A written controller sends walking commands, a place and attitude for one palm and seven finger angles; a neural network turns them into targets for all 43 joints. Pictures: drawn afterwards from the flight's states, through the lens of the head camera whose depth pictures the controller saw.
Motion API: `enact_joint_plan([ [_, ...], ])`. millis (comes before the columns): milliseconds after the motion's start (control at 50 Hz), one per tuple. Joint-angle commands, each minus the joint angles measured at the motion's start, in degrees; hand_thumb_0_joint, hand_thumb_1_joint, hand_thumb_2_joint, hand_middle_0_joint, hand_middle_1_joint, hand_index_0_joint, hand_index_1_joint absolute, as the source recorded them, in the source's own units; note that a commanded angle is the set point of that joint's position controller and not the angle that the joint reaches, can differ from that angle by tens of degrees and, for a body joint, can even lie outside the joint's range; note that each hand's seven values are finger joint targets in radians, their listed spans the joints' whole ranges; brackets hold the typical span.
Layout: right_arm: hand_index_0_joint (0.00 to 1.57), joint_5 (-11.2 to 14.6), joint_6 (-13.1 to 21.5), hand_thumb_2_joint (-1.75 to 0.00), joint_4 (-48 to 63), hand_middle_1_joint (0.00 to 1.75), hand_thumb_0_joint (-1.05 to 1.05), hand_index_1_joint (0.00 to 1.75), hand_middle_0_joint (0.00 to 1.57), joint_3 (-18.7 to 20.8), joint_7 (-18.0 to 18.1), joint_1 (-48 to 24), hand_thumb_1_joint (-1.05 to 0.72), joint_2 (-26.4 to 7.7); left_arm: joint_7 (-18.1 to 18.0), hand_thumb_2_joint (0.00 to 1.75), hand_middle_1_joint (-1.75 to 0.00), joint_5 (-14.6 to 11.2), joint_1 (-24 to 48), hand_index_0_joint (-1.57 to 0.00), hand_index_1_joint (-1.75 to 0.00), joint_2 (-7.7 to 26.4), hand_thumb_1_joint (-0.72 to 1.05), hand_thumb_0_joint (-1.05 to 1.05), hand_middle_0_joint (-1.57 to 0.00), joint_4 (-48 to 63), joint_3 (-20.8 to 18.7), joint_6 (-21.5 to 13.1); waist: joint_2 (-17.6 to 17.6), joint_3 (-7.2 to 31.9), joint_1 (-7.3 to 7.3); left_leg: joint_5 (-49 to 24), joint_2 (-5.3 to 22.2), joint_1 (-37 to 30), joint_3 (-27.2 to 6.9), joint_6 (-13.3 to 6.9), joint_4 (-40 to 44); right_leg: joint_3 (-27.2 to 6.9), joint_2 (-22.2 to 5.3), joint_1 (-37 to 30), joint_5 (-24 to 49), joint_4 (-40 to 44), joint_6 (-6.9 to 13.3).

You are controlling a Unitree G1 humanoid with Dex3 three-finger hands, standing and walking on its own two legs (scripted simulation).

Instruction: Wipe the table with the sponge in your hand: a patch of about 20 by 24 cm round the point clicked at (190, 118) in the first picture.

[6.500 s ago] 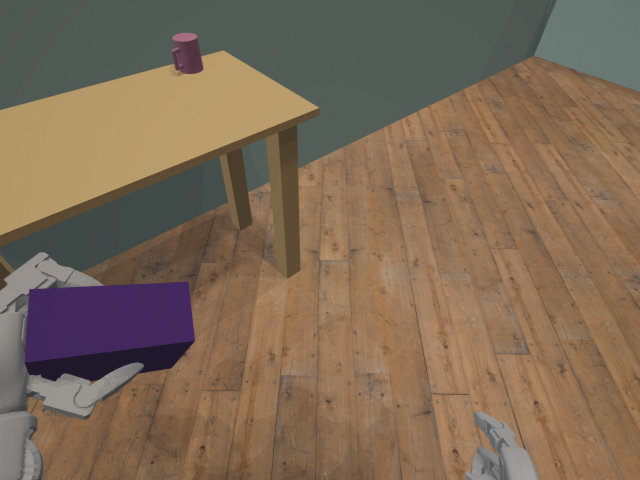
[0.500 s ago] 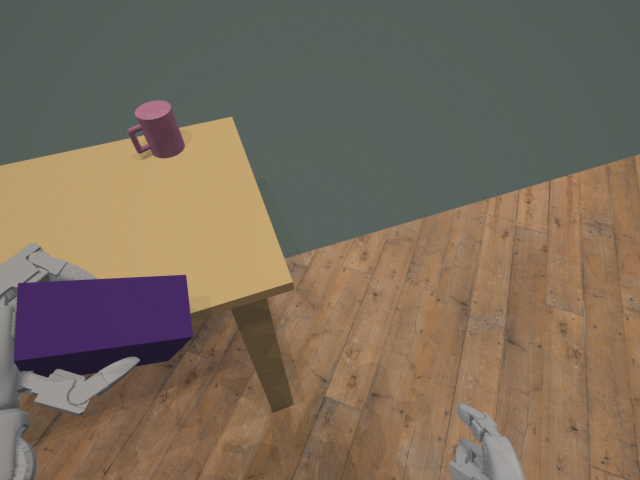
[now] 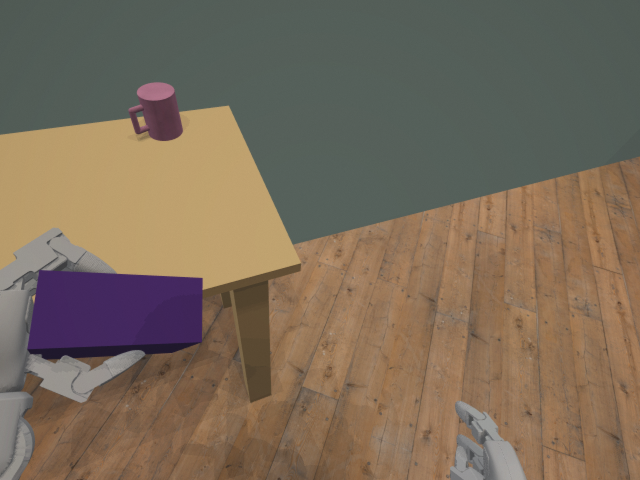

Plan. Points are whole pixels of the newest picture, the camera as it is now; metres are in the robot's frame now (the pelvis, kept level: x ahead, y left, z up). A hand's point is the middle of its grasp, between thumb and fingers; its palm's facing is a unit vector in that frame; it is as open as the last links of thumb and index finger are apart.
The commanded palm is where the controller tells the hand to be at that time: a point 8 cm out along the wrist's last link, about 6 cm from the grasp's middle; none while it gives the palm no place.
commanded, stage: come to a stop and stand still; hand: left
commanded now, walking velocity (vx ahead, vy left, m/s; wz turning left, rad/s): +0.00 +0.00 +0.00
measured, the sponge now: (142, 319) +0.23 +0.20 +0.13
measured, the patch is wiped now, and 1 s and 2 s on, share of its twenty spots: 0.00 0.00 0.00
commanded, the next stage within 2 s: look again from close up in 0.78 s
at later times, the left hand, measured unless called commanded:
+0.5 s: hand (75, 276) +0.25 +0.26 +0.16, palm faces +0.43 -0.83 -0.35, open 10.0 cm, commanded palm +0.19 +0.29 +0.18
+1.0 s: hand (87, 272) +0.26 +0.26 +0.16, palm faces +0.42 -0.83 -0.37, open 10.0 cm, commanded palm +0.20 +0.28 +0.18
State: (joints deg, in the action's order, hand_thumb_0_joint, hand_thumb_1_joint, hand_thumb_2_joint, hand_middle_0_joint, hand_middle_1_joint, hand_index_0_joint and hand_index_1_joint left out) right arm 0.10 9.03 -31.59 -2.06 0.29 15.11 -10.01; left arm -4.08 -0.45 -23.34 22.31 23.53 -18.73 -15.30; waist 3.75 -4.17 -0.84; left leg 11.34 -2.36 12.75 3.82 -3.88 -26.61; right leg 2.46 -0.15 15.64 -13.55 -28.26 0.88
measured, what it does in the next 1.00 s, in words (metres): shifts its weight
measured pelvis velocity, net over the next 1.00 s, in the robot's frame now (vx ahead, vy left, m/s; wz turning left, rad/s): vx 0.06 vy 0.00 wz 0.05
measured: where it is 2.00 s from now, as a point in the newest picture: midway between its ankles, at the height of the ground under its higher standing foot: outside the picture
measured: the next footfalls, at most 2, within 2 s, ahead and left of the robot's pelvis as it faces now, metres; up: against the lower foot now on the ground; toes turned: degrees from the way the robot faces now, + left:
none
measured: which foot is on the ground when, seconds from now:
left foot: down 0.00-1.00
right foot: down 0.00-1.00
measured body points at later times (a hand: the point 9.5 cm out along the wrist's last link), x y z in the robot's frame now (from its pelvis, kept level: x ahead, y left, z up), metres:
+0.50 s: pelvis +0.04 +0.00 +0.01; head +0.06 +0.03 +0.45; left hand +0.23 +0.30 +0.18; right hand +0.24 -0.21 -0.06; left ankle +0.04 +0.08 -0.74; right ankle +0.06 -0.11 -0.74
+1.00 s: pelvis +0.06 +0.00 +0.01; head +0.07 +0.01 +0.46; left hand +0.23 +0.30 +0.18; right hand +0.25 -0.21 -0.07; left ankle +0.04 +0.08 -0.74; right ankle +0.06 -0.11 -0.74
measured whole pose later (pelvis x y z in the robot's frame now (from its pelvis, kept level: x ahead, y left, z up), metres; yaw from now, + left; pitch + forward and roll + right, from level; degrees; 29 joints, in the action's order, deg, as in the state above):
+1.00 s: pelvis +0.06 +0.00 +0.01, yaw +3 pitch +1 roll -1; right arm 0.0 4.2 -31.8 -2.1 2.5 11.8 -11.4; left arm -6.0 -2.6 -24.9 20.2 24.7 -18.9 -10.2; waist 0.4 -0.7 -1.7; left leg 13.9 -2.3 10.4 0.5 -2.9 -23.6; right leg 1.9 2.0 10.4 -10.6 -20.3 1.3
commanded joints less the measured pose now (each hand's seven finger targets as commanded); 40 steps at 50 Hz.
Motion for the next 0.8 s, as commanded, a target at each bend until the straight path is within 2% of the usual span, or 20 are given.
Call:
enact_joint_plan([
  [0, 0.20, -0.3, 3.9, -0.90, 8.9, 0.30, 0.00, 0.30, 0.20, 2.9, 0.5, -7.8, -0.90, -8.1, -2.0, 1.30, -1.60, -1.4, 11.1, -1.20, -1.60, 10.2, 0.10, 0.00, -1.20, 14.2, -10.8, -4.2, -11.7, 6.7, -1.32, 20.0, 11.0, 12.1, -12.0, 0.5, 15.7, -1.6, -1.1, -13.1, -2.8, -1.1, 0.2],
  [60, 0.20, 0.0, 4.3, -0.90, 8.1, 0.30, 0.00, 0.30, 0.20, 2.9, 0.1, -7.3, -0.90, -8.1, -1.7, 1.30, -1.60, -0.9, 9.5, -1.20, -1.60, 6.7, 0.10, 0.00, -1.20, 12.8, -7.1, -3.5, -8.9, 6.8, -1.26, 20.6, 10.1, 11.3, -11.4, 0.9, 15.0, -2.5, -1.1, -13.1, -2.6, 1.1, 0.1],
  [80, 0.20, 0.0, 4.5, -0.90, 8.0, 0.30, 0.00, 0.30, 0.20, 2.8, -0.1, -7.6, -0.90, -8.2, -1.6, 1.30, -1.60, -0.8, 9.8, -1.20, -1.60, 5.4, 0.10, 0.00, -1.20, 12.7, -5.7, -3.1, -8.6, 6.7, -1.19, 19.9, 9.7, 9.6, -10.7, 1.5, 14.9, -2.7, -0.8, -11.7, -2.7, 1.9, 0.1],
  [120, 0.20, -0.1, 4.3, -0.90, 7.3, 0.30, 0.00, 0.30, 0.20, 2.8, -0.1, -7.0, -0.90, -8.3, -1.8, 1.30, -1.60, -0.1, 10.4, -1.20, -1.60, 4.5, 0.10, 0.00, -1.20, 11.9, -4.2, -2.5, -8.6, 5.9, -0.96, 20.0, 9.6, 9.4, -11.6, 1.9, 15.5, -3.3, -0.5, -10.9, -2.6, 2.8, 0.0],
  [160, 0.20, -0.2, 4.0, -0.90, 7.1, 0.30, 0.00, 0.30, 0.20, 2.7, 0.1, -7.3, -0.90, -8.4, -2.1, 1.30, -1.60, 0.4, 11.2, -1.20, -1.60, 4.6, 0.10, 0.00, -1.20, 10.9, -3.9, -1.8, -8.3, 5.1, -1.04, 21.7, 9.5, 10.2, -11.7, 2.0, 16.1, -3.7, -0.3, -10.8, -2.9, 3.3, -0.1],
  [180, 0.20, -0.4, 3.8, -0.90, 7.0, 0.30, 0.00, 0.30, 0.20, 2.7, 0.3, -7.7, -0.90, -8.3, -2.2, 1.30, -1.60, 0.5, 12.1, -1.20, -1.60, 5.6, 0.10, 0.00, -1.20, 11.3, -4.8, -1.7, -8.9, 5.3, -1.03, 20.0, 9.1, 8.2, -11.1, 2.5, 15.8, -3.8, 0.0, -9.5, -2.4, 4.2, -0.1],
  [220, 0.20, -0.5, 3.3, -0.90, 7.1, 0.30, 0.00, 0.30, 0.20, 2.5, 0.6, -7.6, -0.90, -8.1, -2.4, 1.30, -1.60, 0.6, 12.7, -1.20, -1.60, 5.5, 0.10, 0.00, -1.20, 10.9, -4.6, -1.6, -9.2, 5.1, -1.03, 18.3, 8.5, 8.3, -11.1, 2.6, 15.3, -4.2, -0.1, -10.1, -1.4, 5.4, -0.1],
  [280, 0.20, -0.9, 2.8, -0.90, 7.4, 0.30, 0.00, 0.30, 0.20, 2.7, 0.9, -7.8, -0.90, -8.3, -2.5, 1.30, -1.60, 0.4, 12.5, -1.20, -1.60, 7.5, 0.10, 0.00, -1.20, 12.2, -6.6, -1.6, -6.9, 6.5, -1.03, 13.3, 6.5, 6.1, -9.9, 3.3, 13.0, -5.5, -0.4, -9.9, -1.1, 8.6, 0.2],
  [300, 0.20, -0.9, 2.6, -0.90, 7.5, 0.30, 0.00, 0.30, 0.20, 2.6, 1.1, -7.9, -0.90, -8.1, -2.4, 1.30, -1.60, 0.1, 12.2, -1.20, -1.60, 6.9, 0.10, 0.00, -1.20, 12.2, -6.2, -1.7, -6.8, 6.5, -0.99, 12.3, 6.3, 5.8, -9.8, 3.6, 12.8, -5.5, -0.5, -9.8, -1.1, 9.1, 0.3],
  [380, 0.20, -1.0, 2.3, -0.90, 7.8, 0.30, 0.00, 0.30, 0.20, 2.8, 1.2, -7.9, -0.90, -8.3, -2.3, 1.30, -1.60, -0.7, 9.7, -1.20, -1.60, 7.4, 0.10, 0.00, -1.20, 12.9, -6.8, -1.5, -6.8, 9.4, -0.89, -1.0, 4.3, 2.1, -7.8, 4.2, 8.7, -5.4, -1.1, -11.0, 7.1, 9.7, 0.8],
  [440, 0.20, -0.7, 1.8, -0.90, 8.0, 0.30, 0.00, 0.30, 0.20, 3.1, 1.3, -7.7, -0.90, -8.6, -2.1, 1.30, -1.60, -1.5, 6.6, -1.20, -1.60, 6.6, 0.10, 0.00, -1.20, 13.4, -6.1, -1.1, -8.0, 11.7, -0.74, -10.0, 4.0, -0.9, -7.1, 4.8, 6.4, -4.9, -1.3, -11.7, 14.9, 8.6, 0.8],
  [480, 0.20, -0.7, 1.4, -0.90, 8.3, 0.30, 0.00, 0.30, 0.20, 3.2, 1.4, -7.9, -0.90, -8.7, -2.2, 1.30, -1.60, -1.7, 5.1, -1.20, -1.60, 7.5, 0.10, 0.00, -1.20, 14.0, -7.1, -0.8, -8.5, 13.4, -0.66, -15.8, 3.9, -2.4, -6.5, 5.4, 5.1, -4.2, -1.3, -12.4, 19.4, 7.4, 0.8],
  [520, 0.20, -0.4, 0.8, -0.90, 8.6, 0.30, 0.00, 0.30, 0.20, 3.3, 1.5, -7.6, -0.90, -8.7, -2.2, 1.30, -1.60, -2.1, 3.3, -1.20, -1.60, 7.1, 0.10, 0.00, -1.20, 14.4, -6.9, -0.5, -7.6, 14.3, -0.63, -20.4, 4.1, -3.2, -6.5, 5.7, 4.0, -3.8, -1.3, -13.3, 23.2, 6.7, 0.8],
  [600, 0.20, -0.2, -0.2, -0.90, 8.9, 0.30, 0.00, 0.30, 0.20, 3.4, 1.8, -7.9, -0.90, -8.9, -2.5, 1.30, -1.60, -2.5, 2.2, -1.20, -1.60, 7.8, 0.10, 0.00, -1.20, 15.7, -7.7, 0.0, -7.3, 15.2, -0.44, -23.9, 4.2, -4.1, -6.3, 6.1, 3.0, -3.5, -1.4, -13.5, 26.0, 6.0, 0.6],
  [620, 0.20, -0.2, -0.4, -0.90, 9.0, 0.30, 0.00, 0.30, 0.20, 3.5, 2.0, -7.9, -0.90, -9.0, -2.6, 1.30, -1.60, -2.6, 2.2, -1.20, -1.60, 8.0, 0.10, 0.00, -1.20, 16.4, -7.6, -0.1, -8.3, 15.4, -0.39, -24.8, 4.2, -4.5, -6.2, 6.2, 3.0, -3.2, -1.3, -13.6, 26.2, 5.7, 0.6],
  [720, 0.20, -0.2, -1.2, -0.90, 9.1, 0.30, 0.00, 0.30, 0.20, 3.4, 2.4, -8.1, -0.90, -8.9, -2.8, 1.30, -1.60, -2.9, 1.5, -1.20, -1.60, 8.3, 0.10, 0.00, -1.20, 15.6, -8.2, 0.4, -7.3, 14.7, -0.54, -22.9, 4.6, -3.9, -6.6, 6.2, 3.8, -3.3, -1.2, -13.4, 23.9, 6.1, 0.4],
  [780, 0.20, -0.3, -1.4, -0.90, 9.1, 0.30, 0.00, 0.30, 0.20, 3.3, 2.7, -8.5, -0.90, -8.9, -2.9, 1.30, -1.60, -3.0, 1.6, -1.20, -1.60, 8.0, 0.10, 0.00, -1.20, 14.7, -7.7, 0.8, -6.9, 13.7, -0.49, -19.0, 4.3, -2.7, -6.7, 5.9, 4.4, -3.8, -1.6, -12.9, 22.0, 7.0, 0.4],
])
